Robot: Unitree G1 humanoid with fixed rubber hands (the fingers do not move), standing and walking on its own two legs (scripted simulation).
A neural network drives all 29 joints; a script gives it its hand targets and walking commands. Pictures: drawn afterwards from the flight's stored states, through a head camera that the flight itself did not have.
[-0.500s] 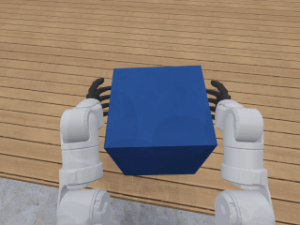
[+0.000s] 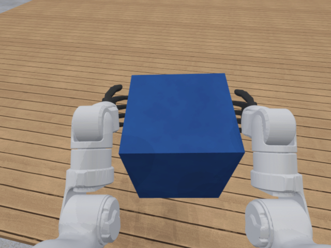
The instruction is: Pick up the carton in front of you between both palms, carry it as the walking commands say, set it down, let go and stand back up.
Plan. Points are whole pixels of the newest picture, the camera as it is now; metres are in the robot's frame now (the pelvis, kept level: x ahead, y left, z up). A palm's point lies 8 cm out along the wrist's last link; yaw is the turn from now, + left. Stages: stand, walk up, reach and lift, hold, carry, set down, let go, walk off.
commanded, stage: carry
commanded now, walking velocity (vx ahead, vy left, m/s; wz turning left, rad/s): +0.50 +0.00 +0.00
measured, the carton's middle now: (178, 141) +0.36 +0.01 +0.10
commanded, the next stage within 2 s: none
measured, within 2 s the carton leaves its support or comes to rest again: neither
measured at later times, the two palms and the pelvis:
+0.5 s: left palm (140, 64) +0.60 +0.12 +0.17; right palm (238, 63) +0.62 -0.18 +0.17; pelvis +0.22 -0.05 +0.02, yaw +1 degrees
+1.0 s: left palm out of the picture +0.88 +0.12 +0.29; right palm out of the picture +0.89 -0.18 +0.28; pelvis +0.51 -0.04 +0.09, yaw +0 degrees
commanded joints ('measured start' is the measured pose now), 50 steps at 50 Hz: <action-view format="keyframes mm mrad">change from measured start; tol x32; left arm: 1 -664 -1015 -545 24 -435 29 -241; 33 -896 -1104 -673 -368 -541 16 -232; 50 -750 -1079 -463 95 -420 34 -271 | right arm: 1 -769 988 526 -9 390 -26 226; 32 -819 955 508 -254 272 -36 176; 50 -827 1071 469 117 380 -10 237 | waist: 1 40 -142 -236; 6 -138 349 -290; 22 139 239 -453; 24 84 -355 -643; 50 -33 -166 -312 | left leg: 1 -257 -38 39 -15 -69 14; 7 666 337 -550 -324 819 345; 16 542 222 -320 -426 353 165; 22 275 133 32 24 1506 43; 24 -188 -141 -60 683 62 -39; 27 -291 -88 -226 945 87 30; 41 -497 9 -47 208 281 18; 50 59 -112 117 -286 424 46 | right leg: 1 375 -288 344 -107 722 -185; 4 -3 -130 51 176 770 -38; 6 -565 57 -25 692 -90 49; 14 -1075 -74 83 1219 -138 -38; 22 34 112 -171 237 199 -56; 24 424 -298 736 -124 400 -218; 50 248 -152 22 50 1067 -26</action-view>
